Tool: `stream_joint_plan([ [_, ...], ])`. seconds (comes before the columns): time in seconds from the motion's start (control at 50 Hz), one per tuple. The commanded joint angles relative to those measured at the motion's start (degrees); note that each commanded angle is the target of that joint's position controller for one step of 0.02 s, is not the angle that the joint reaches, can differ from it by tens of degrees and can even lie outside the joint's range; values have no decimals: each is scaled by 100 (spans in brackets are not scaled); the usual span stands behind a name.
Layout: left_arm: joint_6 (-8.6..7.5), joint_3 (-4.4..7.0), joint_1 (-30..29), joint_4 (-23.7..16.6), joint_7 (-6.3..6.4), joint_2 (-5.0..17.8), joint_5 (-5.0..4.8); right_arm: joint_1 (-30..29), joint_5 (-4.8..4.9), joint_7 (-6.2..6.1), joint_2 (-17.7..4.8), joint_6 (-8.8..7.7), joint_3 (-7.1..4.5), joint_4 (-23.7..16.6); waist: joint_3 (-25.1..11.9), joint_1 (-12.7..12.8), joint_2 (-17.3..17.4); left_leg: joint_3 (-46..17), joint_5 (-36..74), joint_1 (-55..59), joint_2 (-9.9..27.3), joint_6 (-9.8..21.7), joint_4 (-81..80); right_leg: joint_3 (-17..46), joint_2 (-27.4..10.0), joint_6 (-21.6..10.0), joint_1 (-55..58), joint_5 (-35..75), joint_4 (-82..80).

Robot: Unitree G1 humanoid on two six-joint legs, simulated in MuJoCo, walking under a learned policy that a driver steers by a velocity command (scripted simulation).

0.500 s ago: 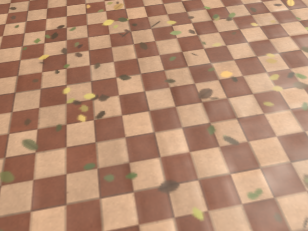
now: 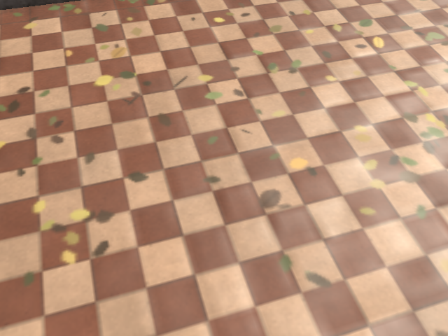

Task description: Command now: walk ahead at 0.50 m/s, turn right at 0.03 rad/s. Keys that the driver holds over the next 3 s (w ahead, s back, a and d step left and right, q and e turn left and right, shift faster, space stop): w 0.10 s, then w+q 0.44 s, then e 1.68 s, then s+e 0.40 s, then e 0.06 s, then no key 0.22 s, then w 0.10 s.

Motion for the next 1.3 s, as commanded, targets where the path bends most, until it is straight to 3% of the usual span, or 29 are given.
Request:
stream_joint_plan([
  [0.02, -80, -23, -684, -480, -18, 163, -36, 134, 11, -19, -800, -95, -163, -155, 259, -56, 659, -665, 1855, -290, 1345, 597, -563, -316, 116, 49, 164, 581, -853],
  [0.12, -128, 1, -1155, -641, 29, 293, -39, 428, -56, -99, -868, -43, -164, 84, 313, -129, 670, -821, 2662, 465, 1705, 551, -108, -334, 289, -195, 359, 217, -1526],
  [0.18, -248, 116, 4, -288, 128, 482, 6, 188, -60, -140, -998, 4, -183, 117, -245, 481, 588, -775, 4107, 437, 1550, 367, 1343, -407, 669, -455, 1976, -233, -2191],
  [0.2, -326, 217, 966, -5, 202, 743, 101, 137, -19, -130, -901, -5, -145, 58, -864, 857, 350, -615, 3379, -313, 1278, 261, 2508, -18, 276, -649, 3450, -146, -2288],
  [0.22, -348, 368, 1695, 30, 290, 1330, 245, 338, 150, -93, -404, -28, -13, -229, -1741, 960, -589, -242, 943, -1988, 635, 27, 4436, 2031, -1404, -1057, 5152, -911, -2516],
  [0.24, -241, 426, 1613, 74, 251, 1423, 78, 668, 124, -138, -556, 22, -89, -155, -2078, 768, -1093, -387, -1929, -2961, 93, 27, 5565, 3643, -2114, -1422, 5316, -1001, -3131],
  [0.26, -202, 327, 1090, -13, 224, 986, -27, 325, 3, -165, -882, 88, -192, -98, -1191, 594, -281, -738, -1570, -3262, 495, 81, 5827, 2947, -1830, -1282, 4567, -1315, -3228],
  [0.28, -231, 236, 668, -57, 211, 622, -61, 39, -4, -119, -718, 87, -169, -132, -509, 473, -79, -732, -1141, -3263, 709, 63, 5659, 2177, -1569, -1159, 3794, -1139, -3484],
  [0.32, -316, 158, 434, 22, 238, 321, -74, -89, -97, -45, -561, 195, -176, -126, -18, 225, -217, -678, -742, -2942, 962, -14, 5231, 1137, -1109, -807, 2944, -517, -3855],
  [0.42, -511, 221, 708, 242, 260, 413, -138, -548, -142, 120, -344, 403, -178, -300, 104, 71, -99, -530, 53, -3362, 1081, -201, 5067, 14, -930, -773, 2883, 519, -4142],
  [0.58, -472, 198, 1337, 675, 289, 383, -116, -2040, -192, 223, -79, 336, -7, -844, 506, 357, -4, 124, 1132, -3079, 805, -154, 2621, -1080, -760, -730, 3125, 2357, -3896],
  [0.68, -330, 194, 1412, 1030, 311, 576, -153, -891, -304, 15, -356, 131, -66, -337, -147, -143, -280, 220, 803, -1531, 258, 236, 1574, -855, -649, -564, 3832, 4577, -2134],
  [0.7, -305, 176, 1392, 1034, 304, 547, -225, -288, -393, -31, -556, 23, -117, -112, -523, -431, -18, 82, 2127, -434, 519, 319, 1008, -922, -427, -401, 3392, 3759, -1208],
  [0.72, -325, 66, 1581, 814, 303, 174, -306, 370, -500, -98, -1135, -34, -243, 9, -1431, -498, 774, -1030, 5498, 1400, 2016, 651, 1796, -953, -64, -234, 2133, 867, 374],
  [0.74, -226, -29, 2370, 938, 316, -263, -589, 305, -245, -124, -1304, 9, -298, -36, -2694, -233, 1549, -2441, 7502, 2687, 3419, 1636, 1967, -393, 802, -103, 1056, -3477, 2146],
  [0.76, -104, 166, 1881, 998, 392, 295, -437, 99, 6, -155, -1229, 98, -318, -167, -2552, -340, 646, -1870, 6672, 1926, 3041, 1441, 1687, 309, 643, -125, 1052, -3090, 2304],
  [0.8, -53, 213, 1214, 830, 381, 175, -216, -936, -9, -225, -637, 144, -131, -292, -809, 39, 665, -1047, 4692, 227, 2532, 927, 903, 143, 302, -110, 704, -2382, 1909],
  [0.82, 24, 251, 1226, 859, 356, 150, -108, -1170, 5, -277, -474, 162, -84, -323, -438, 198, 740, -710, 4124, -381, 2319, 740, 648, 93, 220, -51, 873, -2056, 1709],
  [0.88, 252, 284, 1592, 912, 286, -121, -61, -1256, -62, -333, -495, 149, -90, -361, -516, 451, 738, -136, 3509, -1252, 2184, 787, 383, -123, 346, 93, 1475, -1656, 1797],
  [0.96, 422, 315, 1080, 616, 250, -96, -29, -1402, -122, -347, -528, 187, -119, -379, -304, 447, 1051, 150, 1380, -1520, 2157, 773, 130, -213, 174, 116, 1192, -1212, 837],
  [1.08, 490, 331, 460, 148, 115, 64, -39, -1207, -148, -312, -839, 366, -249, -332, -404, 195, 990, 131, 294, -1238, 2545, 732, 372, -478, 230, -28, 1459, -1480, -258],
  [1.14, 434, 343, 549, 19, 107, 61, -68, -1292, -117, -301, -989, 475, -322, -352, -384, 293, 860, 272, -9, -1282, 2580, 374, 930, -597, 360, -203, 1983, -1342, -1242],
  [1.16, 365, 362, 706, 61, 127, 133, -56, -1165, -138, -291, -952, 526, -338, -304, -384, 346, 537, 441, -245, -1469, 2407, 73, 1415, -429, 420, -294, 2359, -968, -1879],
  [1.18, 269, 448, 808, 41, 183, 537, -9, -888, -158, -245, -714, 604, -311, -285, -235, 318, -665, 932, -978, -1845, 1832, -357, 2688, 829, -328, -485, 2451, -643, -3118],
  [1.2, 244, 638, 825, -87, 238, 1396, -72, -1180, -64, -278, -349, 646, -207, -708, 77, 320, -1878, 880, -2613, -3272, 655, -775, 3726, 2923, -1649, -1276, 2541, 960, -3513],
  [1.22, 266, 687, 1192, 66, 292, 1301, -57, -1571, -135, -334, -539, 721, -220, -742, -6, 589, -994, 1, -2567, -3261, 707, -757, 4645, 2669, -1633, -1688, 2444, 1271, -3377],
  [1.24, 284, 610, 950, 49, 331, 1029, -78, -1490, -61, -315, -534, 740, -234, -708, -31, 371, -633, -235, -2089, -3257, 752, -729, 4902, 2134, -1274, -1620, 2382, 1102, -3238],
  [1.26, 317, 551, 510, -52, 335, 849, -100, -1408, -9, -291, -537, 685, -242, -643, -7, 184, -420, -374, -1543, -3213, 794, -672, 4806, 1705, -873, -1379, 2357, 860, -3209],
  [1.3, 321, 477, 27, -268, 322, 613, -167, -1259, -160, -258, -698, 615, -299, -556, -312, 75, -436, -367, -1063, -3138, 688, -622, 4935, 1363, -512, -1232, 2661, 1483, -3040],
])
Next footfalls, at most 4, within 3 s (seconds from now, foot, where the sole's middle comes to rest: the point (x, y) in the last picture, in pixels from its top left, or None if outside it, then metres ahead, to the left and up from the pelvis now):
0.20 right None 0.28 -0.12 -0.78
0.70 left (180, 330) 0.51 0.12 -0.78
1.18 right None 0.49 -0.10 -0.78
1.68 left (190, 331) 0.51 0.09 -0.78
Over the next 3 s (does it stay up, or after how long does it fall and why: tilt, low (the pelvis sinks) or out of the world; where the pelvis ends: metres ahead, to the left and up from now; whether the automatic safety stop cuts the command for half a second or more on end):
stays up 0.38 0.10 0.00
